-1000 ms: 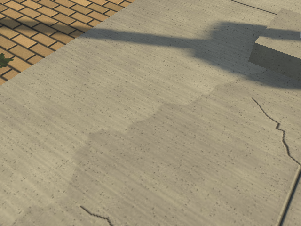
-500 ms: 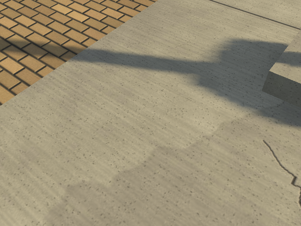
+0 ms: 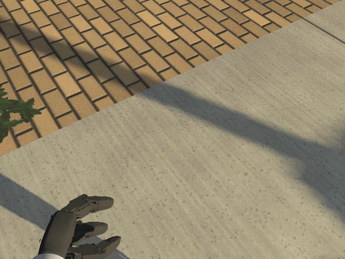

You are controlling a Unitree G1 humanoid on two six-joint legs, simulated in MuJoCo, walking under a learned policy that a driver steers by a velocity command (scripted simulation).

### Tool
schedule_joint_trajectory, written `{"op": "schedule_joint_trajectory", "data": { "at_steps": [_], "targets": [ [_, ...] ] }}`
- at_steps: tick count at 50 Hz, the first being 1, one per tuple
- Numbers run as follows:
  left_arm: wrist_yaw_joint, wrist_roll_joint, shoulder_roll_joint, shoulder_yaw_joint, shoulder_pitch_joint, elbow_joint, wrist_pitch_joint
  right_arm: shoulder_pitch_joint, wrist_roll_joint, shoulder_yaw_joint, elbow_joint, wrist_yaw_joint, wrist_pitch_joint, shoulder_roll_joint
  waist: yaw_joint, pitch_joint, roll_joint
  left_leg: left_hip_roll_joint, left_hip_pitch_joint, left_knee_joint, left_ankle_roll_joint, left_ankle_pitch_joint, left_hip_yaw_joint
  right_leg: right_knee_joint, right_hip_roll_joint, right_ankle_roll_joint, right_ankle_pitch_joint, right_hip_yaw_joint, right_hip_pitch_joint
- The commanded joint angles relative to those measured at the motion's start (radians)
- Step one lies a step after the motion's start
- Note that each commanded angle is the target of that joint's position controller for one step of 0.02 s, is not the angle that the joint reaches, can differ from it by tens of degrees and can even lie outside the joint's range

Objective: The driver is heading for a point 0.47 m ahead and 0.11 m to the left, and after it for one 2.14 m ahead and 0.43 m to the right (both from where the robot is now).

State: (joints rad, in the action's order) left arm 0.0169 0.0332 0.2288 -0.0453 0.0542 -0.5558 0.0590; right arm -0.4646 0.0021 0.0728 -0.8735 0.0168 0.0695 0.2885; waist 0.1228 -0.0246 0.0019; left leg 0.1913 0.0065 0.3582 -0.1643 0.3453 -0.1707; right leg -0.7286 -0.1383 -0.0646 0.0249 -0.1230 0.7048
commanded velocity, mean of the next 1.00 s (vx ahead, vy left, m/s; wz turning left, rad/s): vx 1.00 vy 0.00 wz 0.11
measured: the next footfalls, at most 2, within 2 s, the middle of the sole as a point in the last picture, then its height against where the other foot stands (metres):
right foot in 0.10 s outside the picture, level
left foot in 0.54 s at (123, 231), level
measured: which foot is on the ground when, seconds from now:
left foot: down 0.00-0.10, up 0.12-0.52, down 0.54-1.00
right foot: up 0.00-0.08, down 0.10-0.56, up 0.58-0.98, down 1.00-1.00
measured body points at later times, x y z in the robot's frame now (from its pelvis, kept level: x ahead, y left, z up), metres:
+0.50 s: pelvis +0.43 -0.02 -0.02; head +0.46 +0.00 +0.43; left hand +0.21 +0.16 -0.14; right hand +0.79 -0.05 -0.04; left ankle +0.56 +0.14 -0.70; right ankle +0.27 -0.21 -0.73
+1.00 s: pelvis +0.88 +0.12 -0.04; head +0.90 +0.12 +0.41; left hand +1.02 +0.41 -0.13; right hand +0.90 -0.15 -0.17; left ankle +0.59 +0.15 -0.68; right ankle +1.03 +0.12 -0.74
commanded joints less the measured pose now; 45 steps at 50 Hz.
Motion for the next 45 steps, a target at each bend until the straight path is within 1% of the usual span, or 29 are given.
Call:
{"op": "schedule_joint_trajectory", "data": {
  "at_steps": [1,3,4,5,6,7,8,9,10,11,14,17,20,22,24,25,26,27,28,29,30,31,33,34,37,38,40,43,45],
  "targets": [
    [-0.005,-0.016,0.100,0.031,0.043,0.060,0.009,0.038,-0.003,0.056,0.074,0.002,0.017,0.190,-0.026,-0.012,0.045,-0.180,0.206,-0.085,-0.069,-0.509,-0.208,0.171,0.109,0.017,-0.096,0.115,-0.315],
    [-0.021,-0.015,0.174,0.063,-0.090,0.023,0.018,0.062,0.006,0.065,0.085,-0.003,0.016,0.221,-0.093,0.085,0.061,-0.186,0.118,0.099,-0.022,-0.731,-0.224,0.213,0.159,0.035,0.028,0.100,-0.477],
    [-0.034,-0.016,0.221,0.088,-0.266,-0.018,0.025,0.113,0.009,0.071,0.095,0.000,0.018,0.255,-0.208,0.181,0.048,-0.164,0.150,0.305,0.002,-0.775,-0.201,0.212,0.159,0.046,0.102,0.106,-0.665],
    [-0.053,-0.002,0.282,0.119,-0.505,-0.072,0.030,0.178,0.011,0.062,0.120,0.001,0.028,0.219,-0.332,0.289,0.026,-0.127,0.307,0.585,0.021,-0.652,-0.163,0.155,0.066,0.066,0.235,0.042,-0.927],
    [-0.066,0.040,0.351,0.139,-0.662,-0.106,0.033,0.198,0.005,0.013,0.173,-0.005,0.038,0.035,-0.342,0.378,-0.234,-0.043,0.573,0.925,0.021,0.111,-0.070,0.241,-0.213,0.084,0.639,-0.299,-1.144],
    [-0.051,0.044,0.394,0.150,-0.505,-0.084,0.027,0.083,-0.036,-0.012,0.233,-0.004,0.033,0.020,-0.186,0.428,-0.482,-0.049,0.768,1.086,0.030,0.151,0.003,0.502,-0.356,0.169,0.811,-0.858,-1.121],
    [-0.042,0.037,0.265,0.136,-0.357,-0.049,0.018,0.139,-0.004,-0.007,0.189,-0.013,0.006,0.093,-0.179,0.259,-0.251,-0.147,0.825,1.123,0.030,0.022,0.040,0.508,-0.301,0.189,0.942,-0.727,-0.968],
    [-0.037,0.027,0.193,0.119,-0.317,-0.054,0.012,0.196,0.016,-0.002,0.191,0.000,-0.006,0.115,-0.178,0.156,-0.125,-0.187,0.809,1.067,0.042,-0.049,0.077,0.483,-0.247,0.179,0.765,-0.508,-0.841],
    [-0.034,0.029,0.167,0.113,-0.327,-0.081,0.011,0.233,0.025,0.000,0.194,0.016,-0.017,0.111,-0.171,0.104,-0.057,-0.219,0.780,1.027,0.053,-0.069,0.084,0.481,-0.202,0.161,0.568,-0.354,-0.755],
    [-0.036,0.024,0.151,0.106,-0.373,-0.125,0.016,0.271,0.037,-0.005,0.217,0.034,-0.028,0.090,-0.165,0.067,-0.066,-0.248,0.773,1.005,0.059,-0.072,0.079,0.486,-0.169,0.149,0.445,-0.234,-0.702],
    [-0.016,-0.005,0.104,0.096,-0.448,-0.210,0.046,0.344,0.036,-0.030,0.279,0.060,-0.061,0.034,-0.140,0.012,-0.097,-0.292,0.824,0.986,0.063,-0.122,0.094,0.517,-0.147,0.117,0.178,-0.029,-0.659],
    [-0.010,-0.004,0.128,0.099,-0.416,-0.224,0.068,0.427,0.032,-0.043,0.334,0.069,-0.069,0.043,-0.105,-0.032,-0.083,-0.295,0.810,0.883,0.068,-0.258,0.128,0.580,-0.125,0.106,-0.006,0.159,-0.594],
    [-0.008,0.009,0.152,0.095,-0.492,-0.265,0.079,0.512,0.035,-0.067,0.358,0.078,-0.052,0.028,-0.118,-0.123,-0.039,-0.249,0.719,0.586,0.046,-0.327,0.156,0.671,-0.101,0.128,-0.132,0.238,-0.539],
    [-0.011,-0.001,0.192,0.099,-0.542,-0.300,0.066,0.586,0.038,-0.076,0.361,0.082,-0.039,0.033,-0.139,-0.164,-0.019,-0.199,0.619,0.416,0.017,-0.310,0.250,0.727,-0.101,0.151,-0.295,0.275,-0.575],
    [-0.019,-0.012,0.247,0.100,-0.584,-0.333,0.050,0.577,0.048,-0.073,0.344,0.070,-0.031,0.053,-0.113,-0.109,-0.064,-0.129,0.462,0.333,-0.006,-0.236,0.321,0.619,-0.114,0.174,-0.794,0.288,-0.681],
    [-0.024,-0.014,0.280,0.103,-0.592,-0.349,0.041,0.490,0.056,-0.062,0.316,0.057,-0.026,0.076,-0.059,-0.033,-0.099,-0.099,0.339,0.322,-0.018,-0.177,0.325,0.459,-0.123,0.177,-1.013,0.280,-0.721],
    [-0.031,-0.014,0.312,0.107,-0.573,-0.353,0.031,0.303,0.057,-0.043,0.258,0.039,-0.023,0.110,0.036,0.073,-0.133,-0.089,0.139,0.297,-0.031,-0.120,0.278,0.230,-0.134,0.178,-1.078,0.257,-0.700],
    [-0.031,-0.025,0.311,0.107,-0.527,-0.340,0.027,0.101,0.066,-0.019,0.195,0.018,-0.015,0.159,0.146,0.166,-0.131,-0.149,-0.131,0.198,-0.046,-0.161,0.199,-0.062,-0.096,0.172,-0.902,0.252,-0.551],
    [-0.016,-0.013,0.176,0.083,-0.560,-0.300,0.029,0.015,0.082,0.007,0.159,-0.006,-0.012,0.256,0.084,0.308,0.039,-0.420,-0.392,0.213,-0.036,0.077,-0.087,-0.442,0.020,0.177,0.022,0.219,-0.304],
    [-0.013,-0.062,0.111,0.076,-0.641,-0.253,0.032,0.039,0.081,0.019,0.188,-0.012,-0.008,0.293,-0.001,0.477,0.174,-0.669,-0.532,0.060,-0.084,0.201,-0.570,-0.746,0.124,0.173,0.445,0.087,-0.041],
    [-0.023,-0.055,0.205,0.102,-0.479,-0.234,0.028,0.060,0.057,0.018,0.169,-0.015,-0.007,0.230,0.038,0.338,0.012,-0.605,-0.370,-0.018,-0.053,0.129,-0.465,-0.749,0.086,0.182,0.304,0.041,0.029],
    [-0.015,-0.055,0.165,0.096,-0.443,-0.222,0.030,0.112,0.052,0.002,0.142,-0.014,0.005,0.173,-0.016,0.153,0.030,-0.564,-0.205,-0.049,-0.047,0.027,-0.312,-0.685,0.057,0.177,0.242,0.057,0.049],
    [0.002,-0.035,0.110,0.090,-0.473,-0.269,0.003,0.184,0.042,-0.012,0.118,-0.013,0.025,0.093,-0.101,0.019,0.012,-0.461,0.031,-0.135,0.008,-0.074,-0.085,-0.592,0.004,0.161,0.207,0.053,-0.041],
    [0.012,-0.025,0.084,0.087,-0.522,-0.281,-0.018,0.185,0.033,-0.017,0.108,-0.015,0.034,0.072,-0.137,0.016,0.069,-0.465,0.090,-0.168,0.009,-0.084,-0.028,-0.576,-0.006,0.148,0.202,0.056,-0.084],
    [0.029,-0.014,0.069,0.099,-0.398,-0.256,-0.056,0.178,0.005,-0.026,0.065,-0.010,0.062,0.023,-0.154,-0.070,0.035,-0.399,0.118,-0.238,0.063,-0.228,0.168,-0.535,-0.024,0.138,0.144,0.076,0.016],
    [0.035,-0.013,0.048,0.091,-0.345,-0.217,-0.056,0.168,0.007,-0.024,0.060,-0.008,0.071,0.037,-0.160,-0.086,0.078,-0.407,0.144,-0.252,0.065,-0.306,0.225,-0.480,-0.030,0.137,0.087,0.095,0.028],
    [0.043,-0.020,0.038,0.080,-0.247,-0.178,-0.050,0.165,0.014,-0.029,0.042,-0.007,0.080,0.018,-0.161,-0.122,0.086,-0.355,0.165,-0.260,0.080,-0.457,0.350,-0.358,-0.011,0.148,-0.034,0.145,0.026],
    [0.066,-0.019,0.061,0.072,-0.150,-0.141,-0.041,0.149,0.011,-0.024,0.030,-0.025,0.083,0.068,-0.160,-0.134,0.023,-0.346,0.119,-0.286,0.112,-0.680,0.452,-0.098,0.045,0.192,-0.156,0.249,-0.082],
    [0.071,-0.018,0.088,0.076,-0.165,-0.145,-0.039,0.124,0.008,-0.015,0.028,-0.041,0.077,0.127,-0.183,-0.084,0.038,-0.370,0.012,-0.187,0.133,-1.098,0.474,-0.019,0.133,0.223,-0.172,0.321,-0.195]
  ]
}}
